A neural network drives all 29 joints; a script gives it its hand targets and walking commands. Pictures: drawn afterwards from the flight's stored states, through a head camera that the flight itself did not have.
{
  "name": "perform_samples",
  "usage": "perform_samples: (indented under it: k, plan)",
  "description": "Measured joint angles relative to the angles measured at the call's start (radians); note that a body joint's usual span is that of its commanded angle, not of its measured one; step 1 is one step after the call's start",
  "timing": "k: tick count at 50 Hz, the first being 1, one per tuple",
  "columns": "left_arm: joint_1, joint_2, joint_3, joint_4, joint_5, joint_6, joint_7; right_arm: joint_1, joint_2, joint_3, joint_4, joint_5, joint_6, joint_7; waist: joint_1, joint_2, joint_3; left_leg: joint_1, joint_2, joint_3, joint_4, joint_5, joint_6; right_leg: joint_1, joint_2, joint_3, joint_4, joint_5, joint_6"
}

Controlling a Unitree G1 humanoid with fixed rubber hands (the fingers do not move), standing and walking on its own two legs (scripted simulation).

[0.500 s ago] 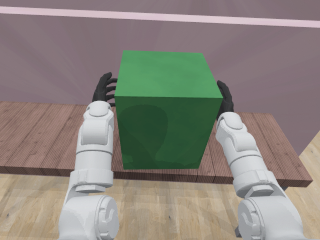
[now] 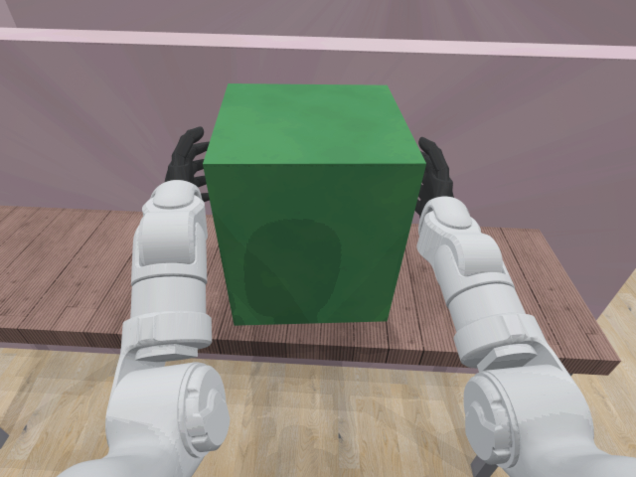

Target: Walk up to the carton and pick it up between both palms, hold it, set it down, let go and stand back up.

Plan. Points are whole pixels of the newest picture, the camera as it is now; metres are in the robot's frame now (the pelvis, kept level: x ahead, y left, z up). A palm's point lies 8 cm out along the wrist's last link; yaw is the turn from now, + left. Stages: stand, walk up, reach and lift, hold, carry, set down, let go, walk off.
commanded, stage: reach and lift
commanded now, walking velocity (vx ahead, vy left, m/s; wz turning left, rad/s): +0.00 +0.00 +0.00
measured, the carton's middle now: (310, 206) +0.43 -0.01 +0.18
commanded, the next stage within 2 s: hold in 0.74 s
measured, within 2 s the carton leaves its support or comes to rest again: neither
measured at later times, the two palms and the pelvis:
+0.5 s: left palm (182, 189) +0.40 +0.14 +0.23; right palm (434, 200) +0.38 -0.16 +0.21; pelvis +0.01 +0.01 +0.00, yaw +0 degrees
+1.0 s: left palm (159, 174) +0.38 +0.15 +0.27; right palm (431, 178) +0.37 -0.15 +0.25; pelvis +0.00 -0.01 +0.00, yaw +0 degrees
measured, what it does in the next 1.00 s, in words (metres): stands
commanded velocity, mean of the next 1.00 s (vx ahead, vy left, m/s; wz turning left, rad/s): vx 0.00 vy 0.00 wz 0.00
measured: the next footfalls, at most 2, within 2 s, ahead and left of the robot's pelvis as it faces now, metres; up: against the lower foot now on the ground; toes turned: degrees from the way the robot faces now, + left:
none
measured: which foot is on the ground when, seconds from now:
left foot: down 0.00-1.00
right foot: down 0.00-1.00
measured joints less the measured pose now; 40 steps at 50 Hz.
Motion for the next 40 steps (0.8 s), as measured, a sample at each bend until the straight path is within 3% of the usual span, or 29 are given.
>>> perform_samples:
  k: [8,18,27,40]
  plan:
    - [0.011,-0.001,0.003,-0.028,0.007,0.019,-0.011,0.014,-0.001,0.023,-0.027,0.029,0.017,-0.018,0.002,-0.004,0.004,0.020,0.001,-0.005,0.007,-0.018,0.002,0.027,0.003,0.000,-0.003,-0.013,0.003]
    - [0.090,-0.007,-0.042,-0.172,-0.003,0.069,-0.011,0.063,-0.025,0.094,-0.123,0.100,0.042,-0.040,-0.012,0.010,0.015,0.033,0.003,-0.005,0.035,-0.045,0.010,0.057,0.008,0.005,-0.014,-0.019,0.013]
    - [0.052,-0.033,-0.031,-0.150,0.027,0.093,0.003,0.047,-0.038,0.069,-0.098,0.086,0.051,-0.008,-0.011,0.010,0.018,0.038,0.005,0.010,0.025,-0.037,0.009,0.047,0.011,0.023,-0.007,-0.015,0.009]
    - [0.022,-0.022,0.008,-0.152,0.017,0.100,-0.008,-0.003,-0.047,0.092,-0.104,0.089,0.084,-0.031,0.006,0.019,0.007,0.037,0.014,0.005,-0.001,-0.009,-0.009,0.036,0.021,0.023,-0.009,-0.002,-0.009]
